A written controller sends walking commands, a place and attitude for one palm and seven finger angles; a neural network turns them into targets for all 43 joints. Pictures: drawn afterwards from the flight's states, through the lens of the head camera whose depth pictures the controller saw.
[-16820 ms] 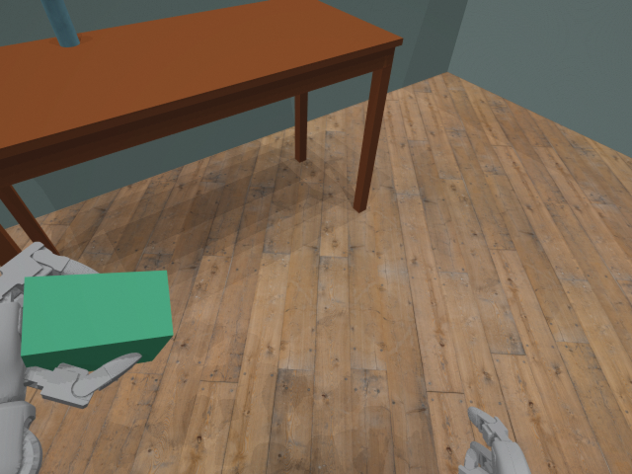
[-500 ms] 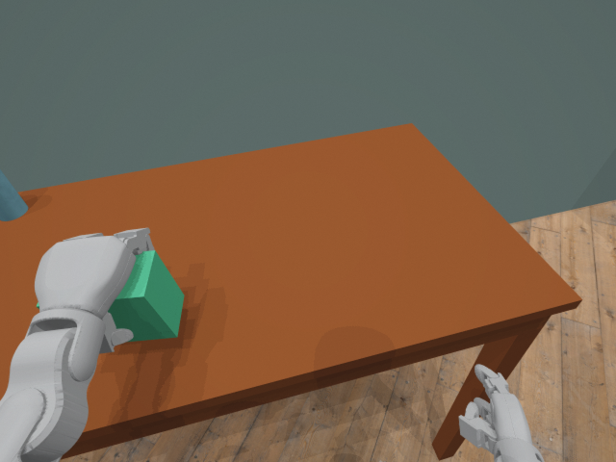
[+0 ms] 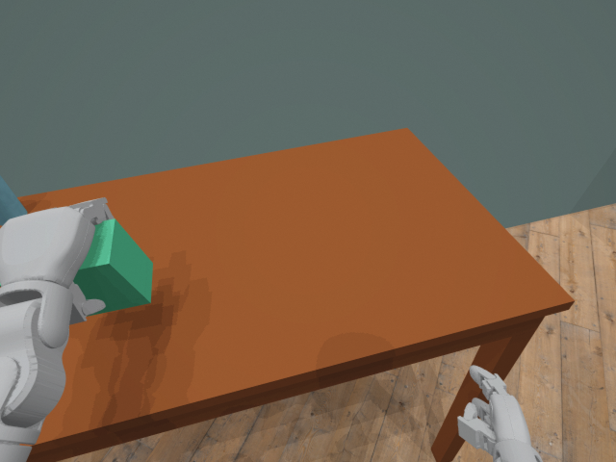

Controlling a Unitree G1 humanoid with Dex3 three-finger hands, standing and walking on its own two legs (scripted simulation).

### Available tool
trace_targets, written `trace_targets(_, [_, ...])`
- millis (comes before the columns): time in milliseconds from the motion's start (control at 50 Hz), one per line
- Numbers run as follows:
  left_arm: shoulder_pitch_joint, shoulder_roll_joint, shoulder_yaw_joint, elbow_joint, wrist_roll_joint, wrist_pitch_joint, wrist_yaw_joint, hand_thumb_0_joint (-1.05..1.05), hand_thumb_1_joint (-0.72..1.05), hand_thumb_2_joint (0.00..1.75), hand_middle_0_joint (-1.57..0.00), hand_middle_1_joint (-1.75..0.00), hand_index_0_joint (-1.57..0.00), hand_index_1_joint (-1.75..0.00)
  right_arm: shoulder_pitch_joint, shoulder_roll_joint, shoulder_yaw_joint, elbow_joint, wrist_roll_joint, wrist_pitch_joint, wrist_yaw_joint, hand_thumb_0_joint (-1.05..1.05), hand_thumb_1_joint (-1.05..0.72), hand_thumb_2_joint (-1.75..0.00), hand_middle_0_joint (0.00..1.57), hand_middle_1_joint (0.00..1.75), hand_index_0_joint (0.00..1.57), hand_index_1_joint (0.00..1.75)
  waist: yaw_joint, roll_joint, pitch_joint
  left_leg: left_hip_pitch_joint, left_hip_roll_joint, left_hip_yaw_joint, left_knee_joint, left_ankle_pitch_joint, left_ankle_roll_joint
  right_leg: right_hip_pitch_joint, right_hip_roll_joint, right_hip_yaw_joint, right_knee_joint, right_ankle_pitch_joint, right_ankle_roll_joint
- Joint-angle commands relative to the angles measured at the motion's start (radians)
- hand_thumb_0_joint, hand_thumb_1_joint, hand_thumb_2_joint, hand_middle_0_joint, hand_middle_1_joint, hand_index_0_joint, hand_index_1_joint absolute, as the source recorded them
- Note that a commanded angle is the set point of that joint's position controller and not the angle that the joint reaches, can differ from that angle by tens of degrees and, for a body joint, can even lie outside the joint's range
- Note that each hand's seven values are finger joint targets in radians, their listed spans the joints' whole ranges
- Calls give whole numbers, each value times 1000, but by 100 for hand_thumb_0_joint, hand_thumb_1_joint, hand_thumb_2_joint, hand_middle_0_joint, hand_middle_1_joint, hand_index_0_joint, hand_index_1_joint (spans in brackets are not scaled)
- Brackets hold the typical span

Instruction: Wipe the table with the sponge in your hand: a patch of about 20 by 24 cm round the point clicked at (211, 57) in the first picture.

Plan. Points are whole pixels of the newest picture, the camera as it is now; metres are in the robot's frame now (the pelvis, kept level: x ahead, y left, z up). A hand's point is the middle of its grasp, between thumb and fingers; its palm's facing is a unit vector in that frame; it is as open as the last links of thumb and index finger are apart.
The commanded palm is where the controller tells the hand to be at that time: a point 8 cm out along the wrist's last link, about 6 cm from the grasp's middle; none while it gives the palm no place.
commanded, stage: move the sponge above the wiping area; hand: left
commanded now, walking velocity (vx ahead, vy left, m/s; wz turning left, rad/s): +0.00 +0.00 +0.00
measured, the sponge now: (94, 278) +0.25 +0.33 +0.13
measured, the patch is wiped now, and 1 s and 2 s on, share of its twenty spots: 0.00 0.00 0.05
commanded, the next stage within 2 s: lower the sponge onto the table in 0.60 s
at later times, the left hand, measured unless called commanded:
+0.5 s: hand (63, 249) +0.25 +0.34 +0.19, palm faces +0.29 -0.02 -0.96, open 10.0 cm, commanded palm +0.20 +0.31 +0.21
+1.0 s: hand (88, 267) +0.25 +0.33 +0.15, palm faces +0.13 -0.07 -0.99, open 10.0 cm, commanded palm +0.21 +0.31 +0.21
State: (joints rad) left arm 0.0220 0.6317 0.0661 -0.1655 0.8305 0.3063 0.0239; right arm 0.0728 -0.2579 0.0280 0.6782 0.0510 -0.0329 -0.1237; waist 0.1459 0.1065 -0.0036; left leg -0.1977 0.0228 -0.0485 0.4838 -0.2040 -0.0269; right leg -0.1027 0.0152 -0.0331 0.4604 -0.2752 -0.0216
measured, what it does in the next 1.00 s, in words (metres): stands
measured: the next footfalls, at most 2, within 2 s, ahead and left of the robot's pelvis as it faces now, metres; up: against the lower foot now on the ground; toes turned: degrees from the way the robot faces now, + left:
none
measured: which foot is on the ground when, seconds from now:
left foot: down 0.00-1.00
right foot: down 0.00-1.00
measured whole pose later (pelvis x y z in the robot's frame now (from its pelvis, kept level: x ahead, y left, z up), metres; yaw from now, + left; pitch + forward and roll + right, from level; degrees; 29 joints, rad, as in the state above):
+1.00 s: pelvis +0.00 +0.00 +0.00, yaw +0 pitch -3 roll +0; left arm -0.04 0.59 0.05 -0.10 0.83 0.49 -0.09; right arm 0.04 -0.28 0.05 0.65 0.08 0.00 -0.09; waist 0.10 0.12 -0.02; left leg -0.23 0.01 -0.05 0.46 -0.18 -0.02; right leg -0.15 0.00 -0.03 0.47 -0.27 -0.01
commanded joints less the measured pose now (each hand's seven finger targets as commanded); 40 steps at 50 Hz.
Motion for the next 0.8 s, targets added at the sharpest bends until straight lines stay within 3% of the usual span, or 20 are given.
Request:
trace_targets(0, [-187,206,136,-27,-30,114,-34,0,10,130,-120,-160,-120,-160,-271,-115,-12,-186,15,-28,15,0,-90,-90,20,30,20,30,-5,-87,-99,34,-52,3,-71,119,43,-73,-26,41,-113,128,-20])
trace_targets(80, [-65,65,-19,-148,-40,124,-135,0,10,130,-120,-160,-120,-160,-287,-96,1,-243,26,-36,31,0,-90,-90,20,30,20,30,-23,-38,-137,44,-49,2,-64,102,53,-70,-28,6,-94,141,-18])
trace_targets(140, [-138,174,36,-236,13,85,-148,0,10,130,-120,-160,-120,-160,-261,-104,-2,-234,12,-35,28,0,-90,-90,20,30,20,30,-33,-80,-177,59,-48,-14,-63,84,64,-76,-24,13,-81,99,-16])
trace_targets(200, [-296,357,175,-389,112,9,-90,0,10,130,-120,-160,-120,-160,-251,-91,1,-242,-18,-58,7,0,-90,-90,20,30,20,30,-5,5,-273,117,-60,-29,-54,146,67,-49,-14,32,-70,76,-40])
trace_targets(240, [-280,370,231,-409,121,-36,-19,0,10,130,-120,-160,-120,-160,-218,-86,-8,-228,-33,-66,-1,0,-90,-90,20,30,20,30,7,58,-278,149,-60,-33,-52,206,59,-42,-5,39,-79,105,-59])
trace_targets(260, [-275,436,308,-415,121,-35,19,0,10,130,-120,-160,-120,-160,-229,-94,-9,-216,-30,-73,-5,0,-90,-90,20,30,20,30,25,105,-275,150,-58,-45,-61,198,53,-32,12,83,-80,100,-81])
trace_targets(280, [-283,321,229,-402,103,-36,47,0,10,130,-120,-160,-120,-160,-225,-70,-8,-217,-28,-70,-3,0,-90,-90,20,30,20,30,10,115,-264,146,-59,-38,-61,222,46,-30,1,54,-82,111,-79])
trace_targets(340, [-304,243,193,-197,44,41,85,0,10,130,-120,-160,-120,-160,-240,-86,-22,-173,-7,-40,18,0,-90,-90,20,30,20,30,8,90,-166,112,-47,-30,-82,180,26,-59,-4,64,-117,99,-69])
trace_targets(360, [-293,229,187,-146,19,80,70,0,10,130,-120,-160,-120,-160,-281,-95,-18,-173,5,-37,18,0,-90,-90,20,30,20,30,12,41,-114,97,-49,-28,-95,144,29,-79,7,81,-134,75,-73])
trace_targets(420, [-224,150,91,-46,-26,131,-11,0,10,130,-120,-160,-120,-160,-283,-105,-7,-187,20,-21,15,0,-90,-90,20,30,20,30,-7,-104,-67,36,-46,-7,-105,65,38,-97,-15,27,-134,53,-25])
trace_targets(440, [-203,141,70,-30,-26,145,-38,0,10,130,-120,-160,-120,-160,-282,-108,-5,-189,24,-18,13,0,-90,-90,20,30,20,30,-13,-116,-60,28,-46,-4,-110,44,39,-107,-16,18,-132,46,-19])
trace_targets(460, [-182,90,25,-22,-29,158,-64,0,10,130,-120,-160,-120,-160,-321,-99,6,-208,35,-28,14,0,-90,-90,20,30,20,30,-16,-72,-45,22,-49,0,-119,13,39,-120,-12,23,-131,31,-26])
trace_targets(500, [-163,49,-41,-90,-25,154,-101,0,10,130,-120,-160,-120,-160,-290,-98,5,-228,38,-28,22,0,-90,-90,20,30,20,30,-26,-44,-110,26,-46,-3,-111,9,43,-95,-19,-1,-103,59,-19])
trace_targets(540, [-149,67,-46,-181,-3,140,-119,0,10,130,-120,-160,-120,-160,-287,-99,1,-238,26,-30,27,0,-90,-90,20,30,20,30,-24,-29,-178,52,-48,-7,-93,44,53,-66,-21,3,-85,86,-23])
trace_targets(580, [-227,148,-2,-284,42,111,-119,0,10,130,-120,-160,-120,-160,-287,-94,6,-251,14,-43,25,0,-90,-90,20,30,20,30,-22,-21,-246,71,-51,-14,-79,63,58,-51,-15,8,-66,74,-31])
trace_targets(660, [-402,446,243,-383,153,35,-34,0,10,130,-120,-160,-120,-160,-267,-105,2,-216,-23,-59,2,0,-90,-90,20,30,20,30,10,63,-284,115,-60,-40,-70,125,60,-31,9,65,-72,53,-63])
trace_targets(680, [-432,353,185,-367,150,20,-2,0,10,130,-120,-160,-120,-160,-246,-81,3,-219,-26,-66,-6,0,-90,-90,20,30,20,30,0,49,-282,121,-66,-29,-66,157,58,-36,3,42,-77,61,-66])
trace_targets(700, [-387,361,219,-282,143,17,32,0,10,130,-120,-160,-120,-160,-227,-87,-7,-197,-25,-69,-7,0,-90,-90,20,30,20,30,6,49,-241,131,-62,-30,-62,180,51,-56,8,68,-94,72,-76])
trace_targets(740, [-394,276,171,-199,98,34,60,0,10,130,-120,-160,-120,-160,-235,-85,-12,-176,-12,-54,5,0,-90,-90,20,30,20,30,2,93,-190,131,-61,-29,-73,175,38,-65,5,77,-119,81,-78])
trace_targets(780, [-408,225,136,-114,53,86,54,0,10,130,-120,-160,-120,-160,-270,-90,-11,-167,5,-49,14,0,-90,-90,20,30,20,30,1,56,-158,104,-54,-16,-84,150,34,-67,-4,68,-122,81,-65])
